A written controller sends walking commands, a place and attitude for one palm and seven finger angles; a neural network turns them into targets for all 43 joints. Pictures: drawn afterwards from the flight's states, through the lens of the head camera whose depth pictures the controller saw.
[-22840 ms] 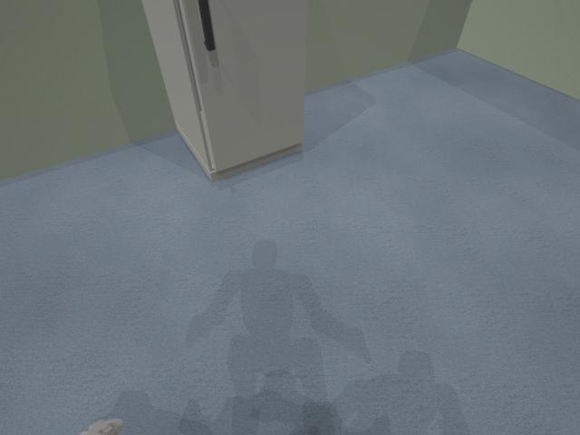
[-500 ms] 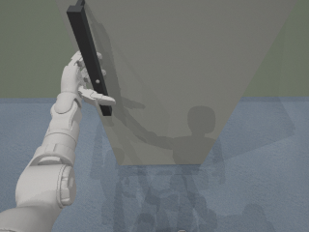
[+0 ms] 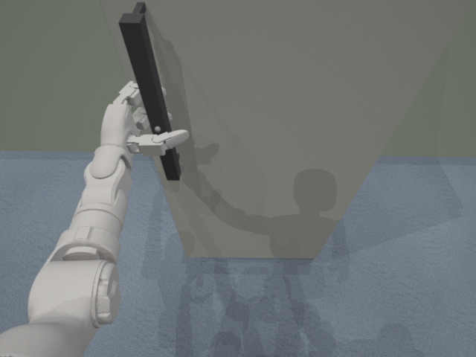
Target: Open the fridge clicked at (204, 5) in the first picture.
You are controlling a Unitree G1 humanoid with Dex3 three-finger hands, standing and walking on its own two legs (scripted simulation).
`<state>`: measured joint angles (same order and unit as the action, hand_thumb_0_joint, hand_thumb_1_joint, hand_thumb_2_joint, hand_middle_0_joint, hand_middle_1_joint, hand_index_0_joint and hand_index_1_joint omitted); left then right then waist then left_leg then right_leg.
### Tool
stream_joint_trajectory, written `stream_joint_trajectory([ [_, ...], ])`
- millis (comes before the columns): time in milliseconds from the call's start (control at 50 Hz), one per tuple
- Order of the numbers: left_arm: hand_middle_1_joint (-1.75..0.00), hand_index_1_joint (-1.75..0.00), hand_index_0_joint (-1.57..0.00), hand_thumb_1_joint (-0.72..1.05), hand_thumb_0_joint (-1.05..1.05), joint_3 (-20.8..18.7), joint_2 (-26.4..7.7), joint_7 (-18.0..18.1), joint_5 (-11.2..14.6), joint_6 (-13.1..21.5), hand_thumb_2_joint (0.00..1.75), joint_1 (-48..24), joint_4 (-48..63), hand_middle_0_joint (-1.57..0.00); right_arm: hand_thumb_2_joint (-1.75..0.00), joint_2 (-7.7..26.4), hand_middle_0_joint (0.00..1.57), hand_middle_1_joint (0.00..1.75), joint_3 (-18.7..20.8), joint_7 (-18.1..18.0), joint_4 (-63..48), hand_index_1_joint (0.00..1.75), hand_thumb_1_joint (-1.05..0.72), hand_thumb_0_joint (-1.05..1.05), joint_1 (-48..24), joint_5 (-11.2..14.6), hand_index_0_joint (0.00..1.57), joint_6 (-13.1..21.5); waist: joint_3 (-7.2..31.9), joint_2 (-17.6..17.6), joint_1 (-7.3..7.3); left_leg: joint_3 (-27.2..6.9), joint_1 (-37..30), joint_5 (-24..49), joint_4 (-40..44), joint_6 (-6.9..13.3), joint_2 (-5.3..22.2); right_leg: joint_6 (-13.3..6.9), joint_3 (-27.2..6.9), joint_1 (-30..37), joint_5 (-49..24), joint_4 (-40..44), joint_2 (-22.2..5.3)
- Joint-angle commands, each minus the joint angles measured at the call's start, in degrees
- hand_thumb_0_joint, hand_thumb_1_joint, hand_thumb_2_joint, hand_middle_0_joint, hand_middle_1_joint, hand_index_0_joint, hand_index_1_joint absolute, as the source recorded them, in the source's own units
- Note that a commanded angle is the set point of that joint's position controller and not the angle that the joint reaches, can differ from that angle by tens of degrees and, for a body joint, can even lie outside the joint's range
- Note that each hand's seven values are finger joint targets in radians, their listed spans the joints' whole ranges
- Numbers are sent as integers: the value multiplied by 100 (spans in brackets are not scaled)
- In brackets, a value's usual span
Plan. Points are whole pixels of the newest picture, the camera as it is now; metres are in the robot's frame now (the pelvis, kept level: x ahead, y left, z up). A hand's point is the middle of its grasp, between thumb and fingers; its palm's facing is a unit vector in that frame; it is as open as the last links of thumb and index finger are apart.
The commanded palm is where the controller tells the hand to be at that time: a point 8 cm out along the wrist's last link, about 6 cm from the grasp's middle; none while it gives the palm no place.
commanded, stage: grip the handle and tug to test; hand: left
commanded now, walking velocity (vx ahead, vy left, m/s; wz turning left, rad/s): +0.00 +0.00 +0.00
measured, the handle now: (160, 109) +0.51 +0.14 +0.13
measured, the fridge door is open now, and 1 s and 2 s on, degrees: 0 0 20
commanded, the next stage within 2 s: pull the door a little, standing still in 1.02 s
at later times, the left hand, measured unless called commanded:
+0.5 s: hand (166, 130) +0.46 +0.12 +0.13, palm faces -0.04 -1.00 +0.00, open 6.2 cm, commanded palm +0.44 +0.18 +0.13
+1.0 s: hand (166, 130) +0.46 +0.12 +0.13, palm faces -0.04 -1.00 +0.00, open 6.2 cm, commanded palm +0.41 +0.18 +0.13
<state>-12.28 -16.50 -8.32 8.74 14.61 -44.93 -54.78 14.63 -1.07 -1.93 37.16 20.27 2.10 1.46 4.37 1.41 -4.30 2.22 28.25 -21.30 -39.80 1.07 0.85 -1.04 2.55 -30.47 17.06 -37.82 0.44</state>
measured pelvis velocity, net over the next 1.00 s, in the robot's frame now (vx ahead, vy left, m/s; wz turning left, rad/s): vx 0.00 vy -0.01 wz -0.03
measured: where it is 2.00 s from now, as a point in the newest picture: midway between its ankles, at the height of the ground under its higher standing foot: outside the picture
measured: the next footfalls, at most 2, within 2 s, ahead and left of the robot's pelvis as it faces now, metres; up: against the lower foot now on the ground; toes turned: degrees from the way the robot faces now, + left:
none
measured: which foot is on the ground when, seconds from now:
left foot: down 0.00-1.00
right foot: down 0.00-1.00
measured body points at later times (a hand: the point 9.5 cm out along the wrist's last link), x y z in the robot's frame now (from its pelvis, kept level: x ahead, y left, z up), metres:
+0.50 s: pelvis -0.01 +0.00 +0.00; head +0.04 +0.00 +0.45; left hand +0.46 +0.17 +0.13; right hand +0.05 -0.26 -0.12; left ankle -0.02 +0.10 -0.72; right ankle +0.01 -0.11 -0.72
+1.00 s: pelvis +0.00 -0.01 +0.00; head +0.05 -0.01 +0.45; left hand +0.45 +0.17 +0.13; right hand +0.06 -0.27 -0.11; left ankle -0.02 +0.10 -0.72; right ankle +0.01 -0.11 -0.72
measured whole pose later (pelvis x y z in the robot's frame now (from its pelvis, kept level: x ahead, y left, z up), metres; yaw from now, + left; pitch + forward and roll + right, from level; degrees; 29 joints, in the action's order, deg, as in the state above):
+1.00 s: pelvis +0.00 -0.01 +0.00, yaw -2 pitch +9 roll +0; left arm -14.5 -16.3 -7.4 8.5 12.6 -40.3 -50.0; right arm 14.9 -1.0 -2.0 35.8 20.9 2.4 0.8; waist 4.5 1.6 -5.4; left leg 3.8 26.2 -20.9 -37.9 0.6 1.7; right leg -1.5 0.9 -29.6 16.5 -36.8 1.5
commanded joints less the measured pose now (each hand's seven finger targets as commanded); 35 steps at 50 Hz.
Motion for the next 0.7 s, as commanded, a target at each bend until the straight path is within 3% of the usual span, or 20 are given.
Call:
stream_joint_trajectory([
  [0,-134,-134,-41,48,0,-83,-905,17,66,274,72,-2760,1165,-41,-90,828,20,30,302,-26,-522,30,-90,0,325,-6,20,185,1914,-85,-116,-186,-828,1788,405,29,-83,-17,-86,1032,-1981,292,91],
  [60,-136,-136,-42,62,0,-245,-1075,103,37,290,78,-2734,1286,-42,-90,828,20,30,292,-24,-555,30,-90,0,305,-19,20,179,2032,-37,-17,-220,-861,1929,415,19,-85,-44,-80,1141,-2030,242,88],
  [100,-137,-137,-43,71,0,-27,-766,130,44,316,82,-2740,1453,-43,-90,787,20,30,293,1,-584,30,-90,0,264,-22,20,212,2085,79,-42,-212,-1005,2031,389,-1,-76,-42,-69,1057,-2055,239,98],
  [140,-139,-139,-44,81,0,-135,-926,184,35,346,86,-2713,1274,-44,-90,826,20,30,288,-17,-548,30,-90,0,332,-39,20,196,1964,-257,-71,-248,-857,1904,406,21,-65,-37,-54,1104,-1941,262,105],
  [180,-140,-140,-45,90,0,-75,-884,199,-3,368,90,-2870,1292,-45,-90,824,20,30,296,-7,-537,30,-90,0,313,-31,20,208,1942,-233,-96,-249,-828,1720,448,17,-67,-29,-66,1050,-1819,271,106],
  [260,-140,-140,-45,90,0,-104,-914,225,-46,386,90,-2873,1227,-45,-90,815,20,30,298,-17,-508,30,-90,0,308,-28,20,225,2025,37,-82,-243,-968,1802,412,2,-66,-39,-83,968,-1835,264,99],
  [320,-140,-140,-45,90,0,-86,-955,245,-56,363,90,-3180,1055,-45,-90,825,20,30,284,-33,-444,30,-90,0,341,-31,20,219,1768,-282,-194,-247,-731,1470,467,29,-78,-12,-92,949,-1635,339,94],
  [440,-140,-140,-45,90,0,-337,-1240,276,-75,411,90,-3165,792,-45,-90,843,20,30,261,-59,-433,30,-90,0,394,-51,20,223,1852,-241,-116,-232,-561,1362,469,43,-115,-22,-120,1105,-1570,329,70],
  [500,-140,-140,-45,90,0,-236,-1118,254,-91,475,90,-3250,921,-45,-90,811,20,30,262,-44,-469,30,-90,0,340,-51,20,251,1980,4,-121,-208,-660,1370,441,29,-123,-22,-140,1031,-1594,304,79],
  [540,-140,-140,-45,90,0,-399,-1303,256,-78,489,90,-3066,752,-45,-90,851,20,30,273,-51,-464,30,-90,0,416,-58,20,233,1976,-285,-106,-196,-512,1361,433,55,-119,-9,-150,1193,-1625,323,77],
  [580,-140,-140,-45,90,0,-341,-1280,225,-88,532,90,-3124,901,-45,-90,835,20,30,271,-49,-501,30,-90,0,349,-35,20,241,2012,-117,-94,-164,-527,1239,447,50,-129,-7,-176,1175,-1560,329,74],
  [680,-140,-140,-45,90,0,-442,-1336,162,-35,520,90,-2721,885,-45,-90,848,20,30,271,-46,-573,30,-90,0,317,-23,20,240,2005,-241,0,-125,-406,1184,475,62,-140,-7,-200,1357,-1587,344,78],
])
